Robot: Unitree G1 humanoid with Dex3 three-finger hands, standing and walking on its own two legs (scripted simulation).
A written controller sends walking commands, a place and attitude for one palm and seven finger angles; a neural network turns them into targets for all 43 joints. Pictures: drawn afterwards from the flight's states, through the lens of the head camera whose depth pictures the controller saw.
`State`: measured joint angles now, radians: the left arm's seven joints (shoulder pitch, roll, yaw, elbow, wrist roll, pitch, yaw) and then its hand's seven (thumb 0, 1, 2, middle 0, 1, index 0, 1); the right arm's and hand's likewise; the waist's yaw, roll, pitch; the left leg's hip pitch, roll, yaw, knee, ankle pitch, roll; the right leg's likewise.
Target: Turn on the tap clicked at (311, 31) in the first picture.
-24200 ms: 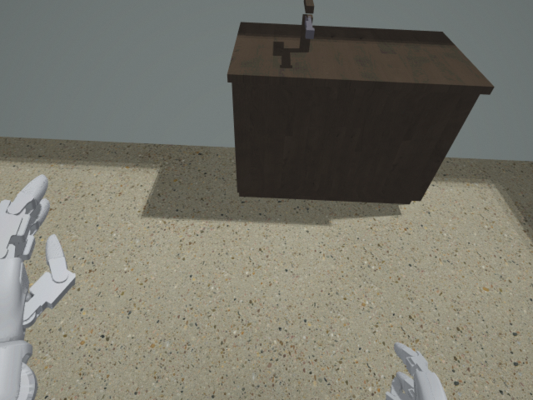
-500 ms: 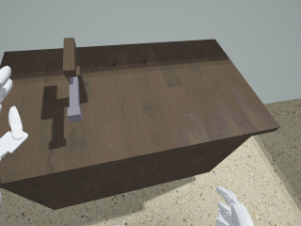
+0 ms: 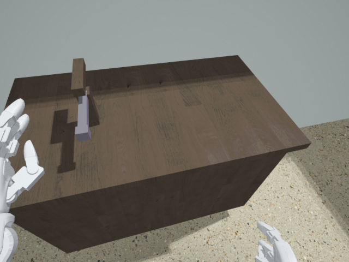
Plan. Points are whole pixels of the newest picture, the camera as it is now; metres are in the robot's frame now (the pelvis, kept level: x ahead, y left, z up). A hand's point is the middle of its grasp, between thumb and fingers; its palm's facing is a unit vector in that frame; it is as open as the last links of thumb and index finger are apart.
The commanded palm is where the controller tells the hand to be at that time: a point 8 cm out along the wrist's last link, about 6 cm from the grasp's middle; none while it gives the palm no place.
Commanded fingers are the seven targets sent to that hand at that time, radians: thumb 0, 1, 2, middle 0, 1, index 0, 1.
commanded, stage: come to a stop and stand still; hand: left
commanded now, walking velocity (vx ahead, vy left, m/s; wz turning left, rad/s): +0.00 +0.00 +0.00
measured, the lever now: (83, 133) +0.36 +0.26 +0.07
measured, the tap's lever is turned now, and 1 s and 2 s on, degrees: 0 0 0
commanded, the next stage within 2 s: look again from close up in 0.32 s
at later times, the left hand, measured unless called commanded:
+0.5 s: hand (44, 179) +0.20 +0.24 +0.16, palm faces +0.39 -0.87 -0.29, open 7.4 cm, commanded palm +0.15 +0.27 +0.18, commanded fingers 0.00 0.90 0.90 -0.20 -0.30 -0.20 -0.30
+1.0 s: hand (45, 146) +0.24 +0.25 +0.19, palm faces +0.33 -0.89 -0.32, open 7.4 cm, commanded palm +0.16 +0.27 +0.17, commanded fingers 0.00 0.90 0.90 -0.20 -0.30 -0.20 -0.30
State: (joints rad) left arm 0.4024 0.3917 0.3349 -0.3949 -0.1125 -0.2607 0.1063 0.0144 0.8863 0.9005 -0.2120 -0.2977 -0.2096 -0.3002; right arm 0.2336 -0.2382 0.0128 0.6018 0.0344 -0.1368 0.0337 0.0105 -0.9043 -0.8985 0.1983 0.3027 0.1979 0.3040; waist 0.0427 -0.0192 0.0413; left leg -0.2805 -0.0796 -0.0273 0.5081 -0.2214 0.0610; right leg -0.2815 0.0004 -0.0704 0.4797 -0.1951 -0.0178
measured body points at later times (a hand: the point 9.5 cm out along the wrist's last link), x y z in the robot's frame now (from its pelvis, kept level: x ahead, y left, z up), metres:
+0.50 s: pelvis -0.01 -0.01 +0.00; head +0.00 +0.00 +0.45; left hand +0.17 +0.28 +0.18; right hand +0.18 -0.23 -0.06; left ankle +0.03 +0.07 -0.74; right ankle +0.04 -0.11 -0.74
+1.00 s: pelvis +0.01 -0.01 +0.00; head -0.01 -0.02 +0.45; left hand +0.22 +0.29 +0.21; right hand +0.19 -0.23 -0.07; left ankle +0.03 +0.07 -0.74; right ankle +0.04 -0.11 -0.74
